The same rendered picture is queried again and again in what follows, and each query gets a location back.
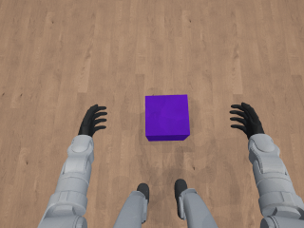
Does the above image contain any right robot hand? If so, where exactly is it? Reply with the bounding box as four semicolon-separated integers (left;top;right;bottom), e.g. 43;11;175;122
229;102;265;140

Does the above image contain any robot right shin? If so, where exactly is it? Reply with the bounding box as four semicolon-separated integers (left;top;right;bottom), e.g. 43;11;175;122
180;188;197;196

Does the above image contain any robot left shin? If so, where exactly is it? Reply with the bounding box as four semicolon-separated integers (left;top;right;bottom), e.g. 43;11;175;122
129;190;145;198

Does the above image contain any robot left upper arm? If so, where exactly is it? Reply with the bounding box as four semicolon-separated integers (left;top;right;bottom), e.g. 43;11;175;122
39;215;87;228

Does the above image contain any robot right upper arm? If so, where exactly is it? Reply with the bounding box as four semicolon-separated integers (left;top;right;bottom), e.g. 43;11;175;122
259;215;304;228

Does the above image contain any robot shin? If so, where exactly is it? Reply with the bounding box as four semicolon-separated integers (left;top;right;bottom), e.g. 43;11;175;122
129;190;145;198
180;188;197;196

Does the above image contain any left robot forearm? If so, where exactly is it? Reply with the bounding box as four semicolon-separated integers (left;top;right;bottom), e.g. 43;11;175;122
37;135;94;228

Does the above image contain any right robot forearm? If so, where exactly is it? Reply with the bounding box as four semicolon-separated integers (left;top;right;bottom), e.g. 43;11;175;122
248;133;304;220

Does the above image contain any carton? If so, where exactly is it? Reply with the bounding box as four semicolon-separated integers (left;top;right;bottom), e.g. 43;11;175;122
144;94;190;142

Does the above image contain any left robot hand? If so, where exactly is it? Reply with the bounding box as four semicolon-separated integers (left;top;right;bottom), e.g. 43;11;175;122
78;104;107;138

